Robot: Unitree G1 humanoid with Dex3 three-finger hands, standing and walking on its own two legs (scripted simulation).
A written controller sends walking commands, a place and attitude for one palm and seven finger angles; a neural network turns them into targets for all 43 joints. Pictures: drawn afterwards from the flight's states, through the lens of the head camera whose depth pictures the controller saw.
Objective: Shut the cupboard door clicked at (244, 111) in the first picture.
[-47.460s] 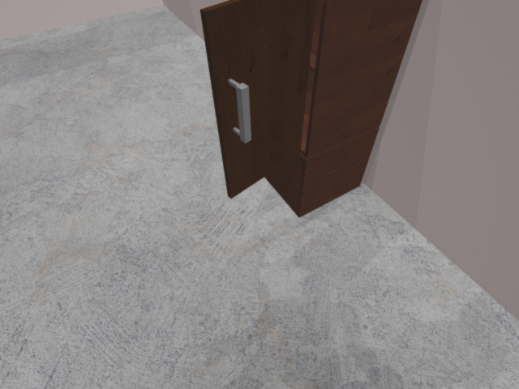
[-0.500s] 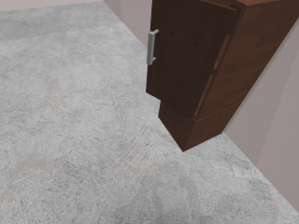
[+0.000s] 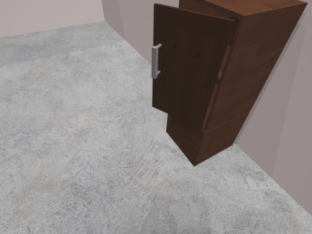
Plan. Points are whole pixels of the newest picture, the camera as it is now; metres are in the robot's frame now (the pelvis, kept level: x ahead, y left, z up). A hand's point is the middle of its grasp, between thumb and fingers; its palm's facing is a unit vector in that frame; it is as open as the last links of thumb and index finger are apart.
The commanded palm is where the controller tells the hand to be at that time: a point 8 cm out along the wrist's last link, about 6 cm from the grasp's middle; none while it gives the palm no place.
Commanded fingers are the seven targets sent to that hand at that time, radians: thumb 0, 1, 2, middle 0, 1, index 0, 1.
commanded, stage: let the arm hang, fingers relaxed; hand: left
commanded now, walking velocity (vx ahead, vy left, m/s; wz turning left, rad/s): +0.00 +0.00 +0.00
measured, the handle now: (156, 61) +0.89 +0.04 +0.00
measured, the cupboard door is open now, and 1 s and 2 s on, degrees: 28 28 28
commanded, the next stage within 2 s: look to check the result in 0.16 s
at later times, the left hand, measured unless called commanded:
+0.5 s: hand out of the picture -0.04 +0.19 -0.17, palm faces +0.02 -0.97 -0.22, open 7.4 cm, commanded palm none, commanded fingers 0.00 0.90 0.90 -0.20 -0.30 -0.20 -0.30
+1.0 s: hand out of the picture +0.05 +0.20 -0.17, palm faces +0.01 -0.97 -0.26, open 7.4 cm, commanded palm none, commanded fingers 0.00 0.90 0.90 -0.20 -0.30 -0.20 -0.30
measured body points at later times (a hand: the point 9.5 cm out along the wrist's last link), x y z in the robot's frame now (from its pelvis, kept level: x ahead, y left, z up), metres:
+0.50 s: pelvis +0.00 +0.00 +0.00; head +0.00 +0.00 +0.45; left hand -0.04 +0.24 -0.15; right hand -0.01 -0.24 -0.16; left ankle +0.05 +0.10 -0.74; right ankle -0.03 -0.12 -0.74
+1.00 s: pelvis +0.01 -0.01 +0.00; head +0.02 +0.00 +0.45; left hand +0.05 +0.25 -0.15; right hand +0.06 -0.27 -0.15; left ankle +0.05 +0.10 -0.74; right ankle -0.03 -0.12 -0.74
